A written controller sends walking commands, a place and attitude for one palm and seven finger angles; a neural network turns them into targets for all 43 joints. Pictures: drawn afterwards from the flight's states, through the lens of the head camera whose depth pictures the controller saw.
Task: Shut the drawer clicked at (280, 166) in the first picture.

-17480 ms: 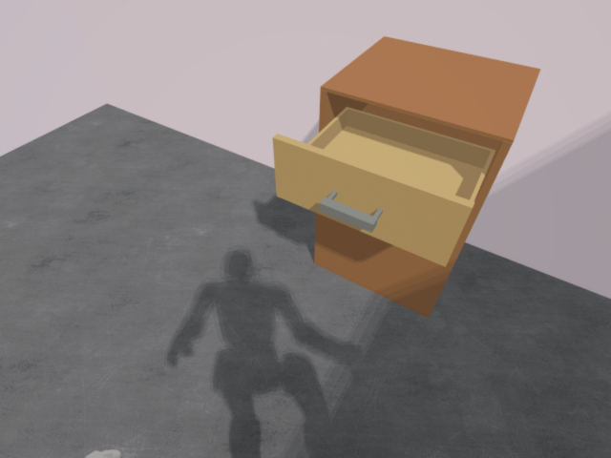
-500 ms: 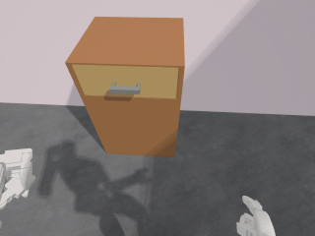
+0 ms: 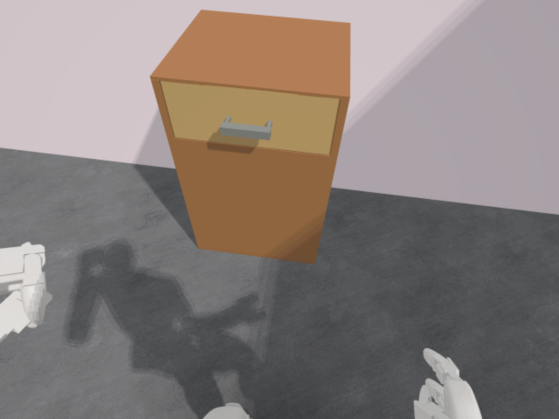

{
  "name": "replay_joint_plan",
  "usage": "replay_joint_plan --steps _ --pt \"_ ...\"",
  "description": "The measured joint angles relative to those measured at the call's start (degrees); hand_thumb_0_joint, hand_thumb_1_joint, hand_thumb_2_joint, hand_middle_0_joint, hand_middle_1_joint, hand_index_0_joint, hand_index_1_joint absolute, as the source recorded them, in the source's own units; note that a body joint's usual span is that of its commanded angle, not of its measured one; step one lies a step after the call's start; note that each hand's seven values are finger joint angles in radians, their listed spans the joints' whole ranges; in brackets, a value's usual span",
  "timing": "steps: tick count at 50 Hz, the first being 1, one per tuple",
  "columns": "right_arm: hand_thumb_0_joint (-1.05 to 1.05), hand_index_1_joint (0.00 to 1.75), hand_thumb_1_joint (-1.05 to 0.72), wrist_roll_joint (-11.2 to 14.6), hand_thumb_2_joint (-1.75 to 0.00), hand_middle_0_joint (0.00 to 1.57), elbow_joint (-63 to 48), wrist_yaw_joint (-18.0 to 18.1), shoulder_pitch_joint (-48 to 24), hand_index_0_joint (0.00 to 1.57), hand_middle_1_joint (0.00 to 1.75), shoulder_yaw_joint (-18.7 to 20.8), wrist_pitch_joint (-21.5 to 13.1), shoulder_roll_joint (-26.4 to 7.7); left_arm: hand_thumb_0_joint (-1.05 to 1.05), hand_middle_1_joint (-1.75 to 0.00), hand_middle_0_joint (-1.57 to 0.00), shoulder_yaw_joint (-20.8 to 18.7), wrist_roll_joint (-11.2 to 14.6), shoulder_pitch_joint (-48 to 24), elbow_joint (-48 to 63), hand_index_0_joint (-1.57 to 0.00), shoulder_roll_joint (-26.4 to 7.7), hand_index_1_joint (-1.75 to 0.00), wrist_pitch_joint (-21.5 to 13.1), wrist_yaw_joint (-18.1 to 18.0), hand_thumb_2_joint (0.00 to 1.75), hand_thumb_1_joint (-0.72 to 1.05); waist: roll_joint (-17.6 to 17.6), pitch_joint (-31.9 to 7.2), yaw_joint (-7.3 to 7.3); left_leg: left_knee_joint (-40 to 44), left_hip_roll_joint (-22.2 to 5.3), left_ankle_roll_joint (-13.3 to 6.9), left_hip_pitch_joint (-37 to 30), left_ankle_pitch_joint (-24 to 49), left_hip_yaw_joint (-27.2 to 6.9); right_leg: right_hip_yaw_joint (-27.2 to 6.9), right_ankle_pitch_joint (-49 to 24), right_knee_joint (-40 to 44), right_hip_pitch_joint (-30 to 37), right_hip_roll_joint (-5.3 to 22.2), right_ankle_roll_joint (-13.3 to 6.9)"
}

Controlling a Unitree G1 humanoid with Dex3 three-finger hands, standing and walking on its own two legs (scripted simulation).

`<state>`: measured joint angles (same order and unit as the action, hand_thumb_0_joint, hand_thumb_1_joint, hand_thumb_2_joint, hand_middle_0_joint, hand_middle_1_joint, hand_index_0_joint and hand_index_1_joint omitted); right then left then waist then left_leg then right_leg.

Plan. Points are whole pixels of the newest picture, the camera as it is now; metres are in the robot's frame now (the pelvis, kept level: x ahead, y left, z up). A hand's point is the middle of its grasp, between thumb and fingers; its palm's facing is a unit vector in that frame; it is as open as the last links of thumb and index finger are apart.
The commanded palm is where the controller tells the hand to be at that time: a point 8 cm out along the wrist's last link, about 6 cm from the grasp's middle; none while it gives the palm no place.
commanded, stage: step back with the hand held close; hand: left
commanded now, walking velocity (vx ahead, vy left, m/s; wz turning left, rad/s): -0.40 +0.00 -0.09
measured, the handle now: (247, 126) +0.80 +0.12 -0.07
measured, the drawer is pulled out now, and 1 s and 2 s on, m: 0.00 0.00 0.00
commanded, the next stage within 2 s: stop stepping back and stand still in 0.40 s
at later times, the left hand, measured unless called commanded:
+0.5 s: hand (18, 392) +0.12 +0.21 +0.18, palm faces +0.27 -0.86 -0.44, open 3.3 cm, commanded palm +0.06 +0.26 +0.19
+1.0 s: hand out of the picture +0.09 +0.24 +0.19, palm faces +0.22 -0.86 -0.46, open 3.3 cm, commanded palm +0.03 +0.30 +0.19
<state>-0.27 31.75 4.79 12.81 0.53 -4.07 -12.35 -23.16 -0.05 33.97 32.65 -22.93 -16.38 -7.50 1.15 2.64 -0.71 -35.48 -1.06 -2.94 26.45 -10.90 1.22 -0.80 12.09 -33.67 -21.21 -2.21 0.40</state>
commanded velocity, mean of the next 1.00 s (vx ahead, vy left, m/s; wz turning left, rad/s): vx -0.14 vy -0.01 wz -0.03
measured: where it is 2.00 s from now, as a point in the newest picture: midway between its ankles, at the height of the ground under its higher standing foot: outside the picture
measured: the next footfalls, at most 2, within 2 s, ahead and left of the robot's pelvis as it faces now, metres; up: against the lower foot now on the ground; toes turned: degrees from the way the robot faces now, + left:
right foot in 0.46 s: -0.18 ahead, -0.12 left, +0.00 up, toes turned -5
left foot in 1.10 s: -0.02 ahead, +0.15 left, +0.00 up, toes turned -5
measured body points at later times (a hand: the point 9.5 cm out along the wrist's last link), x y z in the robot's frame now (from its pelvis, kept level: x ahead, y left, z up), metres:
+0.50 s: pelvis -0.10 +0.00 +0.00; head -0.06 +0.02 +0.45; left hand +0.10 +0.26 +0.21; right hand +0.07 -0.22 -0.08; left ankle +0.08 +0.10 -0.72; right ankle -0.22 -0.12 -0.73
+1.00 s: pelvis -0.12 +0.03 +0.01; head -0.12 +0.05 +0.46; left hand +0.07 +0.28 +0.22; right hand +0.00 -0.21 -0.07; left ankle +0.04 +0.10 -0.70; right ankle -0.17 -0.06 -0.72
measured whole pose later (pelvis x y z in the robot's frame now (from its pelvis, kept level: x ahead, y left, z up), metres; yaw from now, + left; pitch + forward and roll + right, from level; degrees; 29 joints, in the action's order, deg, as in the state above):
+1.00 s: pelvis -0.12 +0.03 +0.01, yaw -6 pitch -1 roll -2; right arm -1.0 34.3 2.7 13.8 -0.6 -6.0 -9.2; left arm -23.0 2.9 37.4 38.1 -24.9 -13.1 -6.6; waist -1.2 0.8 -1.9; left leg -35.9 0.6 1.0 30.2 -13.0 1.1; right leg 1.0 20.8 -29.8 -9.0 -4.0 -3.9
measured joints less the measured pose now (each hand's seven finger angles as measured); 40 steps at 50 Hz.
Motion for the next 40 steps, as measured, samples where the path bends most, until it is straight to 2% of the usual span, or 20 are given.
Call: replay_joint_plan --steps 4,7,10,13,15,16,18,20,23,24,26,28,31,33,37,40 --pt "0.01 0.3 -0.9 -0.3 -0.9 0.2 1.7 -0.8 -0.9 0.2 0.3 0.7 0.0 -0.2 0.02 -1.6 -1.41 -0.1 0.8 0.4 1.0 -1.41 0.9 -1.6 -0.4 -0.3 0.9 0.89 -0.1 -0.1 0.9 -3.4 0.4 1.2 2.2 -7.5 -0.1 -0.6 -1.1 -0.2 -1.5 0.1 -0.1" --pt "0.01 0.3 -0.9 -0.4 -0.9 0.2 3.0 -1.2 -1.3 0.2 0.3 1.2 1.1 -0.3 0.01 -1.6 -1.41 1.6 1.1 0.1 1.6 -1.41 1.6 -1.6 -0.1 -0.9 0.9 0.89 -0.7 -0.9 0.83 -4.5 1.5 2.0 1.0 -9.4 -0.5 -1.0 -2.5 1.0 -1.8 0.5 0.2" --pt "0.01 0.3 -0.9 -0.3 -0.9 0.2 3.1 -0.7 -1.7 0.2 0.3 1.1 1.6 0.0 0.01 -1.6 -1.41 1.8 1.1 -1.0 1.5 -1.41 0.9 -1.6 -0.2 -1.1 0.9 0.88 -1.5 -0.8 0.02 -0.4 1.7 0.7 0.4 -2.0 -0.4 -1.2 -1.2 0.7 -3.1 0.6 0.7" --pt "0.01 0.3 -0.9 -0.6 -0.9 0.2 2.5 -0.4 -1.6 0.2 0.3 1.3 0.4 0.9 0.01 -1.6 -1.41 0.2 0.3 -1.8 0.7 -1.41 -0.7 -1.6 -0.2 -0.9 0.9 0.88 0.3 -0.6 -1.26 1.7 -0.4 -0.9 1.4 4.6 -1.1 -1.8 6.5 -13.0 -5.1 -2.9 0.8" --pt "0.01 0.3 -0.9 -0.8 -0.9 0.2 3.0 -1.1 -1.4 0.2 0.3 1.4 -0.6 2.0 0.01 -1.6 -1.41 -1.0 0.6 -1.2 0.7 -1.41 -1.8 -1.6 -0.3 -0.9 0.9 0.88 0.6 -1.4 -1.12 3.1 -1.5 -0.6 2.0 5.7 -1.5 -1.5 10.8 -19.9 -3.9 -4.2 0.5" --pt "0.01 0.3 -0.9 -1.0 -0.9 0.2 3.2 -1.5 -1.2 0.2 0.3 1.2 -1.1 2.4 0.01 -1.6 -1.41 -1.4 1.0 -0.5 1.0 -1.41 -1.9 -1.6 -0.2 -1.0 0.9 0.88 0.6 -2.1 -0.76 4.1 -1.9 -0.3 2.3 6.2 -1.4 -0.9 12.7 -20.5 -2.4 -4.2 0.3" --pt "0.01 0.3 -0.9 -1.3 -0.9 0.2 3.7 -2.2 -1.2 0.2 0.3 0.7 -2.0 3.0 0.02 -1.6 -1.41 -1.7 1.9 1.0 1.9 -1.41 -1.6 -1.6 -0.3 -1.1 0.9 0.89 0.4 -3.6 0.24 6.5 -2.9 0.4 2.9 8.0 -0.7 0.4 15.9 -16.9 2.0 -3.4 -0.2" --pt "0.01 0.3 -0.9 -1.7 -0.9 0.2 4.3 -2.6 -1.5 0.2 0.3 0.0 -3.0 3.6 0.02 -1.6 -1.41 -1.2 2.6 1.8 2.8 -1.41 -1.0 -1.6 -0.5 -0.9 0.9 0.89 -0.3 -4.6 1.25 9.3 -3.4 1.0 3.5 10.3 0.5 1.3 17.7 -8.4 7.3 -2.4 -0.8" --pt "0.01 0.3 -0.9 -2.4 -0.9 0.2 4.0 -3.0 -3.3 0.2 0.3 -1.1 -3.4 4.4 0.02 -1.6 -1.41 -1.1 3.1 1.6 4.4 -1.41 -1.6 -1.6 -1.3 -0.4 0.9 0.89 -3.0 -4.6 2.85 11.3 -3.4 1.6 5.2 13.0 3.8 0.4 11.7 8.1 14.1 0.3 -2.2" --pt "0.01 0.3 -0.9 -2.4 -0.9 0.2 4.2 -2.9 -4.5 0.2 0.3 -1.3 -3.1 4.1 0.02 -1.6 -1.41 -0.4 2.9 0.6 4.1 -1.41 -1.1 -1.6 -1.8 0.0 0.9 0.89 -2.3 -3.7 3.16 10.4 -4.3 2.0 6.0 13.1 4.0 0.1 10.0 9.0 13.9 -0.2 -2.1" --pt "0.01 0.3 -0.9 -2.2 -0.9 0.2 5.3 -2.4 -5.6 0.2 0.3 -1.3 -2.3 3.6 0.02 -1.6 -1.41 1.5 2.8 -1.4 3.2 -1.41 -0.7 -1.6 -2.0 0.7 0.9 0.89 -0.6 -2.0 2.51 9.4 -4.7 2.6 5.8 9.9 2.7 0.2 9.7 7.8 13.7 -1.2 -1.0" --pt "0.01 0.3 -0.9 -1.4 -0.9 0.2 5.4 -2.0 -4.7 0.2 0.3 -1.4 -1.5 3.4 0.02 -1.6 -1.41 2.0 3.0 -1.2 3.2 -1.41 -1.4 -1.6 -1.5 1.1 0.9 0.89 -0.8 -1.8 1.45 8.7 -4.0 2.9 5.0 6.9 1.8 0.0 10.2 6.7 14.0 -1.0 -0.3" --pt "0.01 0.3 -0.9 -0.7 -0.9 0.2 4.0 -1.2 -1.9 0.2 0.3 -1.2 -0.2 2.2 0.01 -1.6 -1.41 1.4 3.5 1.9 3.1 -1.41 -2.6 -1.6 -0.1 1.4 0.9 0.88 -0.4 -2.6 -0.72 7.8 -3.4 2.5 3.3 8.7 0.7 -0.1 11.6 5.0 15.7 -1.1 -0.1" --pt "0.01 0.3 -0.9 -0.3 -0.9 0.2 3.7 -0.5 0.4 0.2 0.3 -0.6 0.3 1.0 0.01 -1.6 -1.41 1.2 3.7 3.3 2.2 -1.41 -3.2 -1.6 0.8 1.4 0.9 0.88 -0.2 -3.4 -1.86 5.5 -2.6 2.8 2.8 7.1 -0.2 0.1 12.5 4.4 17.2 -0.7 -0.1" --pt "0.01 0.3 -0.9 -0.1 -0.9 0.2 5.0 0.8 4.4 0.2 0.3 1.0 0.5 -1.8 0.01 -1.6 -1.41 0.9 3.3 4.3 0.1 -1.41 -2.6 -1.6 1.8 0.7 0.9 0.88 0.1 -5.1 -2.18 -0.1 -0.9 2.9 2.5 2.4 -1.5 0.1 14.6 3.0 19.6 0.1 0.4" --pt "0.01 0.3 -0.9 0.1 -0.9 0.2 6.7 1.6 5.5 0.2 0.3 1.6 -0.4 -2.5 0.01 -1.6 -1.41 0.5 3.0 1.7 -1.0 -1.41 -1.5 -1.6 2.3 0.2 0.9 0.88 -0.6 -4.6 -1.78 -0.3 0.0 1.1 1.3 7.1 -1.1 0.0 16.4 0.7 20.4 1.0 1.0"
